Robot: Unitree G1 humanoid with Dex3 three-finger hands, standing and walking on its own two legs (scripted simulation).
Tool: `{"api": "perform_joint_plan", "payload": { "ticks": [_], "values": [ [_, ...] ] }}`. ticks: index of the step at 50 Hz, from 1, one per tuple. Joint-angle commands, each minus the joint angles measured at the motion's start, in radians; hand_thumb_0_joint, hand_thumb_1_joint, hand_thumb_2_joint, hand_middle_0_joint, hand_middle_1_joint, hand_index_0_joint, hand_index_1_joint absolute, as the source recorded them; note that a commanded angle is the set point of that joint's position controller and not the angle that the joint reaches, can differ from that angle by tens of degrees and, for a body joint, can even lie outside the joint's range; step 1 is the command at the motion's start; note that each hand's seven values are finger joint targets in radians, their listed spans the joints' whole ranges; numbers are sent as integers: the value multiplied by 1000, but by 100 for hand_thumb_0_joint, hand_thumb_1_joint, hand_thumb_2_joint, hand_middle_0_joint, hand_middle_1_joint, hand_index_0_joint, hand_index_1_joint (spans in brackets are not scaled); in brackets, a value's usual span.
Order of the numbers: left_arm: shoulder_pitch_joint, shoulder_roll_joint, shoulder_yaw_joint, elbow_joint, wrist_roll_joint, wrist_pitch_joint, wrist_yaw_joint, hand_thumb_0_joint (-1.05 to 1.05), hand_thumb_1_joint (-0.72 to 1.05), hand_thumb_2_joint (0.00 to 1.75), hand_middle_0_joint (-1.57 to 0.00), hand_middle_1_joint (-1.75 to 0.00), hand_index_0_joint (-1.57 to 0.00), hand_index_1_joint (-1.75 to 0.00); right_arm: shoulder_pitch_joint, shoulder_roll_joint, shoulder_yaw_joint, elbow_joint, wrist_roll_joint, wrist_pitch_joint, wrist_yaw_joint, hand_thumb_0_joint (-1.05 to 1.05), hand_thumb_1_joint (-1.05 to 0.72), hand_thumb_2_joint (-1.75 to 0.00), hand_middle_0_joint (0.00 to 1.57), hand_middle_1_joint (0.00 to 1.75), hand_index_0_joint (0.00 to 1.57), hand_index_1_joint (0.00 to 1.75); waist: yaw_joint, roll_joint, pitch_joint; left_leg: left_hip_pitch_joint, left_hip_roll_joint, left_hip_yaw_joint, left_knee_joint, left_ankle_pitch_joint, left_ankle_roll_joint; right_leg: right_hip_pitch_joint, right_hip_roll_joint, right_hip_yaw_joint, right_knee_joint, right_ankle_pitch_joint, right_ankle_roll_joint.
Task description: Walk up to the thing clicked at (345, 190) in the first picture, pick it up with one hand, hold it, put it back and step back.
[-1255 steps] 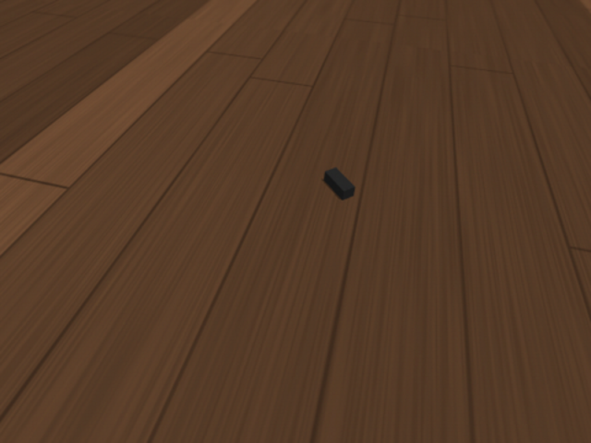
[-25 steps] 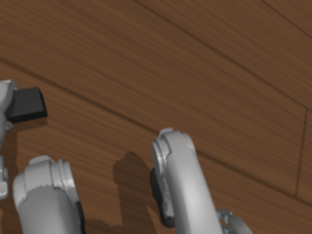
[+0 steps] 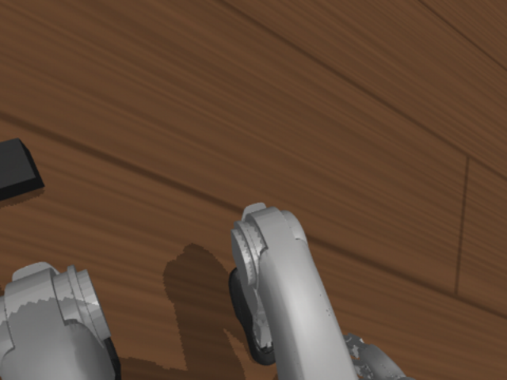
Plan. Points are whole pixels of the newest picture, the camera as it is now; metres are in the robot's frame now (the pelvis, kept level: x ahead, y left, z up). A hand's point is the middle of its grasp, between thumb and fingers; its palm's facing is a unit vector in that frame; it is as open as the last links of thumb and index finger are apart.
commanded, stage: rest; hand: left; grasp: from above
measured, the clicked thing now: out of the picture +0.45 +0.30 -0.25
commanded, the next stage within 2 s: open in 0.62 s
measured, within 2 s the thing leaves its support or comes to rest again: rests again in 0.28 s
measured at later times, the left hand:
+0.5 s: hand out of the picture +0.43 +0.30 -0.24, palm faces -0.43 -0.16 -0.89, open 10.0 cm
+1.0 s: hand out of the picture +0.43 +0.30 -0.24, palm faces -0.43 -0.17 -0.89, open 10.8 cm
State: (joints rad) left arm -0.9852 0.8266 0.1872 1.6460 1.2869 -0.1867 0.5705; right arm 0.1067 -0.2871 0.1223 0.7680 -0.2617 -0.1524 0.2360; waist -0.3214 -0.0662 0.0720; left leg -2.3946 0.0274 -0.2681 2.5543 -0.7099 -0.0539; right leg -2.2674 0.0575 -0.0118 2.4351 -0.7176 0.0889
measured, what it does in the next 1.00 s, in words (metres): stands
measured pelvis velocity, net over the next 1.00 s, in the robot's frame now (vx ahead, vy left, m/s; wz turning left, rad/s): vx -0.01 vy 0.01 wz -0.06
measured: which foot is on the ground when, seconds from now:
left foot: down 0.00-1.00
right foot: down 0.00-1.00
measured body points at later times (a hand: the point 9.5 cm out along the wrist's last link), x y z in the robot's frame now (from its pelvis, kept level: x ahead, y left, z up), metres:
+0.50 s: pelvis +0.00 +0.01 -0.01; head +0.25 +0.12 +0.35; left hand +0.45 +0.31 -0.19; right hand +0.04 -0.25 -0.07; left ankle +0.06 +0.14 -0.26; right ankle +0.10 -0.15 -0.26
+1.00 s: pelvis -0.01 +0.01 -0.01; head +0.25 +0.13 +0.34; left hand +0.45 +0.31 -0.19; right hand +0.04 -0.24 -0.07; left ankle +0.06 +0.14 -0.26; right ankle +0.10 -0.15 -0.26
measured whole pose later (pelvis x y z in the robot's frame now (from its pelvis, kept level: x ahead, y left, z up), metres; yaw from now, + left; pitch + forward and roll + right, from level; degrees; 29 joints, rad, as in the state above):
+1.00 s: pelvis -0.01 +0.01 -0.01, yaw -3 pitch +25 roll -14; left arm -1.01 0.94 0.15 1.79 1.30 -0.22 0.66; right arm 0.08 -0.32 0.24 0.75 -0.32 -0.26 0.31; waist -0.36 -0.12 0.14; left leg -2.37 0.03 -0.32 2.61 -0.72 -0.03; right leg -2.22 0.07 -0.06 2.43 -0.69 0.09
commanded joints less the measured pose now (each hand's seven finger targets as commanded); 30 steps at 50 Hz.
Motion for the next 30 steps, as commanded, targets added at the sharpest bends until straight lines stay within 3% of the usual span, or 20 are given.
{"api": "perform_joint_plan", "payload": {
  "ticks": [1, 4, 9, 11, 15, 16, 17, 18, 20, 23, 25, 30],
  "values": [
    [-282, 258, 21, -114, -4, -18, 53, 0, 68, 82, -99, -80, -103, -76, 189, -307, -78, -2, 3, -10, -5, 0, -90, -90, 20, 30, 20, 30, -13, 436, -679, 540, 4, 181, -248, 203, 55, 312, 18, -220, -209, 290, -101],
    [-260, 280, 47, -99, 12, -18, 62, 0, 69, 85, -101, -79, -104, -76, 206, -303, -71, 10, -10, -8, 4, 0, -90, -90, 20, 30, 20, 30, -17, 441, -683, 557, 7, 178, -244, 238, 51, 333, 21, -222, -197, 321, -99],
    [-318, 246, -2, -76, 10, -34, 75, 0, 67, 82, -99, -78, -102, -75, 175, -307, -57, 0, -20, -23, 15, 0, -90, -90, 20, 30, 20, 30, -58, 441, -630, 532, 10, 169, -225, 208, 53, 302, 22, -227, -195, 307, -96],
    [-302, 284, 29, -76, 20, -38, 87, 0, 68, 83, -99, -78, -102, -75, 185, -312, -53, 11, -22, -26, 15, 0, -90, -90, 20, 30, 20, 30, -50, 447, -644, 550, 11, 164, -229, 225, 51, 317, 23, -232, -194, 319, -93],
    [-303, 264, 8, -48, 22, -39, 102, 0, 71, 83, -101, -78, -105, -75, 160, -321, -45, 3, -36, -41, 27, 0, -90, -90, 20, 30, 20, 30, -58, 457, -608, 541, 12, 159, -228, 192, 47, 292, 27, -239, -194, 288, -94],
    [-307, 231, -24, -48, 19, -40, 102, 0, 70, 82, -101, -77, -104, -74, 151, -319, -41, -3, -32, -46, 29, 0, -90, -90, 20, 30, 20, 30, -58, 469, -606, 549, 11, 159, -236, 186, 45, 290, 27, -240, -194, 281, -95],
    [-303, 277, 7, -42, 21, -39, 111, 0, 69, 81, -99, -79, -103, -75, 147, -327, -39, 0, -35, -47, 29, 0, -90, -90, 20, 30, 20, 30, -53, 468, -619, 555, 14, 153, -238, 184, 45, 294, 30, -245, -195, 281, -95],
    [-314, 276, -7, -32, 31, -37, 110, 0, 70, 80, -99, -79, -103, -75, 144, -332, -37, -2, -37, -54, 35, 0, -90, -90, 20, 30, 20, 30, -63, 483, -593, 558, 12, 156, -231, 181, 42, 274, 26, -247, -180, 276, -94],
    [-287, 298, 14, -27, 34, -31, 117, 0, 69, 83, -100, -78, -103, -75, 149, -333, -33, 4, -38, -60, 40, 0, -90, -90, 20, 30, 20, 30, -51, 492, -607, 567, 14, 148, -238, 201, 38, 288, 28, -251, -171, 288, -96],
    [-296, 297, 25, -10, 31, -26, 127, 0, 69, 80, -99, -77, -103, -74, 141, -328, -13, -6, -45, -67, 51, 0, -90, -90, 20, 30, 20, 30, -64, 464, -592, 557, 16, 135, -233, 211, 39, 293, 29, -257, -169, 300, -92],
    [-306, 281, 5, 19, 26, -24, 125, 0, 67, 80, -97, -79, -101, -75, 137, -329, -10, -6, -44, -76, 58, 0, -90, -90, 20, 30, 20, 30, -78, 443, -556, 527, 17, 138, -217, 196, 43, 291, 29, -253, -177, 299, -87],
    [-287, 311, 19, 39, 15, -22, 130, 0, 63, 81, -95, -77, -98, -74, 144, -343, 0, -5, -49, -87, 62, 0, -90, -90, 20, 30, 20, 30, -73, 455, -567, 523, 19, 128, -226, 205, 42, 307, 33, -256, -178, 297, -89]
  ]
}}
